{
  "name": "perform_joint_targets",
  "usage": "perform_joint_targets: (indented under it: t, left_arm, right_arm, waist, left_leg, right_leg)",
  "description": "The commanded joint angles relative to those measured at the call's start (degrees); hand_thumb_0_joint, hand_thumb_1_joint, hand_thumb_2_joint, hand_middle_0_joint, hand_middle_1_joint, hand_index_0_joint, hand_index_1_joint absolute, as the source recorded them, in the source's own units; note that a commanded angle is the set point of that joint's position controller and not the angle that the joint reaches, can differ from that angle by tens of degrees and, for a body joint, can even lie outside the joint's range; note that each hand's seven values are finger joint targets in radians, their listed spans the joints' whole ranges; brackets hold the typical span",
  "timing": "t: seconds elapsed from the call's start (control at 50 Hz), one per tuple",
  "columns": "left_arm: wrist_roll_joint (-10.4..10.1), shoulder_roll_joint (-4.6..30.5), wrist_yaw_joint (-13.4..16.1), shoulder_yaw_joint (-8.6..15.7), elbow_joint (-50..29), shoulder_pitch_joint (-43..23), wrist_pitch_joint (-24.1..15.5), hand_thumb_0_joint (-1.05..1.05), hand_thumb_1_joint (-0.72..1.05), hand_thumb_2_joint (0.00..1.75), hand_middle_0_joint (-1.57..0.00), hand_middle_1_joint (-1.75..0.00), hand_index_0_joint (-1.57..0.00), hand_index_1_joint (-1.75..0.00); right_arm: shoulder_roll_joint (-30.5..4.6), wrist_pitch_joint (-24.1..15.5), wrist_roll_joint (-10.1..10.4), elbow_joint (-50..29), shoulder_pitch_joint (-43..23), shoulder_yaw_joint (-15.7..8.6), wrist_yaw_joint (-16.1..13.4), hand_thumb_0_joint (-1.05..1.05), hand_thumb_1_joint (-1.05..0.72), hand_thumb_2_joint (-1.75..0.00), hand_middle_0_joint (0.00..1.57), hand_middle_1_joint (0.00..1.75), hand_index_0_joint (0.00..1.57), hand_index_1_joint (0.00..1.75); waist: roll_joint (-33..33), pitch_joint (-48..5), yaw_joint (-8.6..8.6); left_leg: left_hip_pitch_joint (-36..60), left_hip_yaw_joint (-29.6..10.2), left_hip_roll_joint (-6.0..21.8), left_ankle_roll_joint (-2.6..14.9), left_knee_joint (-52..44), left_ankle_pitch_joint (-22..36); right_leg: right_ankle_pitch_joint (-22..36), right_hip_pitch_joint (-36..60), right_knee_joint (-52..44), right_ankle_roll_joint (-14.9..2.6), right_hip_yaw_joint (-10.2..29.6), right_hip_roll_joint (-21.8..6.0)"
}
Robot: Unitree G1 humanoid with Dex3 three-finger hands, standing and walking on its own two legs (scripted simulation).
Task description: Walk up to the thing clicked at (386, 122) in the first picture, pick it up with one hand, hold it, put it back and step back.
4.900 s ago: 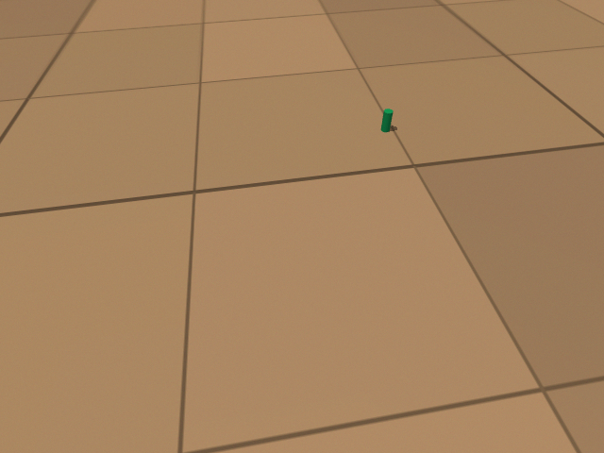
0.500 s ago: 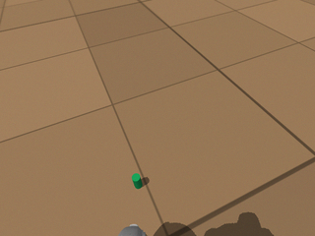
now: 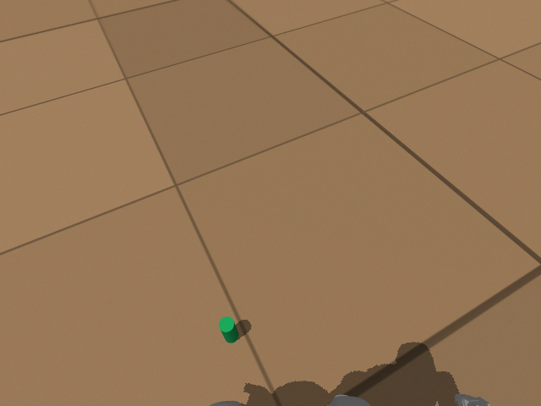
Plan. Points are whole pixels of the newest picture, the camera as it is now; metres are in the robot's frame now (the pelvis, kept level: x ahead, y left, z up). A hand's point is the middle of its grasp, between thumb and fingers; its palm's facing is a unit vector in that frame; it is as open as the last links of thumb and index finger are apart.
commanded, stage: walk up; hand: left
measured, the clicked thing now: (229, 330) +0.44 +0.20 -0.69
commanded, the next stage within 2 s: stand in 1.02 s
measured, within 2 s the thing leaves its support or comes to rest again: neither
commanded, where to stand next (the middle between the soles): +0.09 +0.00 m, yaw +0 degrees
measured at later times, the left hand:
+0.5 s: hand out of the picture +0.11 +0.25 -0.12, palm faces -0.02 -0.95 -0.33, open 7.4 cm
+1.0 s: hand out of the picture +0.09 +0.26 -0.13, palm faces +0.00 -0.94 -0.33, open 7.4 cm
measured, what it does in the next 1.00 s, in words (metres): stands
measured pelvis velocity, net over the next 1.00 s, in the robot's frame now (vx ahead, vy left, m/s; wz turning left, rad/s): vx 0.02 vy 0.01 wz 0.00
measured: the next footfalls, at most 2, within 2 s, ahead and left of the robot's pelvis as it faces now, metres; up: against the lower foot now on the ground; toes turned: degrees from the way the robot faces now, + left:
none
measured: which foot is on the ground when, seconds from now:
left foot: down 0.00-1.00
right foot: down 0.00-1.00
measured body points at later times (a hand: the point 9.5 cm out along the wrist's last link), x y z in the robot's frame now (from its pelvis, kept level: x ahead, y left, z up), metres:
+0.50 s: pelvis +0.01 +0.00 +0.03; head +0.01 +0.00 +0.48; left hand +0.11 +0.30 -0.10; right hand +0.09 -0.31 -0.10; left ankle +0.03 +0.13 -0.72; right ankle +0.05 -0.12 -0.72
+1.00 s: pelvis +0.02 +0.01 +0.03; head +0.03 +0.00 +0.48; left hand +0.09 +0.31 -0.10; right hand +0.10 -0.29 -0.11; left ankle +0.03 +0.13 -0.72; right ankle +0.05 -0.12 -0.72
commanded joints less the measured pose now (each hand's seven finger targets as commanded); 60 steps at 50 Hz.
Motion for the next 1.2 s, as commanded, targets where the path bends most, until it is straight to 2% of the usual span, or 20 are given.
perform_joint_targets:
  t: [0.0,0.02,0.08,0.12,0.18,0.24,0.42,0.48,0.54,0.86,0.96,1.02,1.08,1.18]
  left_arm:
    - [-0.16,12.59,0.93,2.44,-2.68,-4.18,-0.9,0.0,0.9,0.9,-0.2,-0.3,-0.2,-0.3]
    - [-0.12,12.55,0.74,2.38,-1.72,-3.93,-0.78,0.0,0.9,0.9,-0.2,-0.3,-0.2,-0.3]
    - [-0.26,12.43,0.64,2.31,0.17,-6.29,-0.85,0.0,0.9,0.9,-0.2,-0.3,-0.2,-0.3]
    - [-0.46,12.19,0.6,2.09,1.26,-7.49,-0.75,0.0,0.9,0.9,-0.2,-0.3,-0.2,-0.3]
    - [-0.54,11.6,0.39,1.87,2.74,-9.33,-0.37,0.0,0.9,0.9,-0.2,-0.3,-0.2,-0.3]
    - [-0.49,10.85,0.14,1.74,4.3,-9.98,-0.22,0.0,0.9,0.9,-0.2,-0.3,-0.2,-0.3]
    - [-0.12,10.58,-0.14,1.8,7.18,-11.99,-0.08,0.0,0.9,0.9,-0.2,-0.3,-0.2,-0.3]
    - [0.01,10.62,-0.21,1.92,7.59,-11.74,0.04,0.0,0.9,0.9,-0.2,-0.3,-0.2,-0.3]
    - [0.09,10.34,-0.27,1.97,8.26,-11.54,0.15,0.0,0.9,0.9,-0.2,-0.3,-0.2,-0.3]
    - [0.33,9.98,-0.01,2.1,8.71,-9.77,0.18,0.0,0.9,0.9,-0.2,-0.3,-0.2,-0.3]
    - [0.41,9.99,0.06,2.13,8.4,-9.78,0.08,0.0,0.9,0.9,-0.2,-0.3,-0.2,-0.3]
    - [0.52,10.24,0.32,2.03,8.05,-9.09,0.16,0.0,0.9,0.9,-0.2,-0.3,-0.2,-0.3]
    - [0.57,10.03,0.22,2.08,7.66,-9.02,0.13,0.0,0.9,0.9,-0.2,-0.3,-0.2,-0.3]
    - [0.54,10.22,0.2,2.14,7.18,-8.76,0.05,0.0,0.9,0.9,-0.2,-0.3,-0.2,-0.3]
  right_arm:
    - [-13.01,-1.93,-0.16,0.16,-0.35,-2.8,-0.66,0.0,-0.9,-0.9,0.2,0.3,0.2,0.3]
    - [-13.57,-2.15,-0.06,0.5,-2.51,-2.52,-0.44,0.0,-0.9,-0.9,0.2,0.3,0.2,0.3]
    - [-11.89,-2.14,-0.22,3.34,-3.6,-1.55,-0.38,0.0,-0.9,-0.9,0.2,0.3,0.2,0.3]
    - [-11.87,-2.22,-0.44,4.78,-4.69,-1.28,-0.4,0.0,-0.9,-0.9,0.2,0.3,0.2,0.3]
    - [-11.86,-2.31,-0.8,6.52,-6.18,-1.01,-0.35,0.0,-0.9,-0.9,0.2,0.3,0.2,0.3]
    - [-11.76,-2.55,-0.87,8.01,-7.17,-0.89,-0.29,0.0,-0.9,-0.9,0.2,0.3,0.2,0.3]
    - [-11.21,-2.37,-0.99,10.77,-7.71,-0.99,-0.33,0.0,-0.9,-0.9,0.2,0.3,0.2,0.3]
    - [-11.2,-2.24,-1.19,10.97,-7.93,-1.01,-0.28,0.0,-0.9,-0.9,0.2,0.3,0.2,0.3]
    - [-11.42,-2.27,-1.18,11.24,-8.12,-1.18,-0.32,0.0,-0.9,-0.9,0.2,0.3,0.2,0.3]
    - [-11.2,-1.95,-1.15,11.05,-7.76,-1.69,-0.53,0.0,-0.9,-0.9,0.2,0.3,0.2,0.3]
    - [-10.88,-1.84,-1.1,10.65,-7.45,-1.74,-0.46,0.0,-0.9,-0.9,0.2,0.3,0.2,0.3]
    - [-10.12,-1.94,-1.69,9.93,-7.41,-1.62,-0.59,0.0,-0.9,-0.9,0.2,0.3,0.2,0.3]
    - [-10.21,-2.19,-1.77,9.71,-6.87,-1.49,-0.65,0.0,-0.9,-0.9,0.2,0.3,0.2,0.3]
    - [-10.23,-2.29,-1.62,9.35,-6.67,-1.54,-0.68,0.0,-0.9,-0.9,0.2,0.3,0.2,0.3]
  waist:
    - [-6.51,-8.6,-0.71]
    - [-6.12,-9.44,0.29]
    - [-5.15,-9.74,-0.04]
    - [-3.61,-9.04,0.13]
    - [-2.54,-8.03,0.3]
    - [-1.65,-9.18,0.79]
    - [-1.41,-8.67,-0.01]
    - [-1.47,-7.43,0.07]
    - [-1.0,-7.72,-0.08]
    - [-2.04,-8.58,-0.1]
    - [-2.73,-8.75,-0.25]
    - [-2.19,-8.96,-0.4]
    - [-1.09,-8.68,-0.49]
    - [-1.63,-8.61,-0.39]
  left_leg:
    - [6.74,-8.83,6.24,3.39,-12.7,8.69]
    - [4.39,-9.21,6.81,4.18,-12.83,7.84]
    - [5.97,-6.27,4.78,2.67,-14.92,9.54]
    - [5.92,-6.28,4.95,2.49,-17.01,10.36]
    - [5.85,-7.0,5.67,2.38,-20.95,8.63]
    - [6.66,-6.97,6.0,2.1,-23.36,9.29]
    - [9.68,-5.82,5.6,1.12,-25.7,9.33]
    - [9.45,-6.06,5.55,1.02,-26.62,7.0]
    - [9.2,-6.47,5.9,1.14,-27.23,6.38]
    - [11.64,-5.96,5.89,1.05,-26.91,11.02]
    - [12.44,-5.7,5.73,1.06,-26.6,12.02]
    - [11.33,-6.55,5.96,0.49,-27.31,11.77]
    - [10.38,-6.39,6.03,0.38,-27.37,13.16]
    - [10.83,-6.3,6.02,0.39,-27.05,14.93]
  right_leg:
    - [10.98,0.39,-11.89,-3.16,8.15,-6.67]
    - [8.6,4.41,-12.21,-2.43,6.66,-5.01]
    - [10.95,7.1,-14.36,-2.91,8.16,-6.72]
    - [11.93,8.18,-15.4,-2.62,7.55,-6.6]
    - [9.18,8.99,-17.66,-1.93,6.81,-5.9]
    - [10.74,12.04,-18.99,-1.65,6.05,-5.69]
    - [10.28,12.52,-24.28,-1.08,6.14,-6.28]
    - [7.09,11.36,-25.39,-0.98,6.37,-6.13]
    - [7.34,11.9,-25.47,-0.9,5.71,-5.78]
    - [12.06,12.46,-25.57,-0.36,5.17,-6.05]
    - [12.83,12.59,-25.79,-0.2,5.42,-6.31]
    - [10.46,13.34,-25.41,-0.03,5.06,-5.96]
    - [12.93,14.29,-25.36,-0.26,5.31,-6.46]
    - [13.55,14.56,-25.56,-0.25,4.95,-6.57]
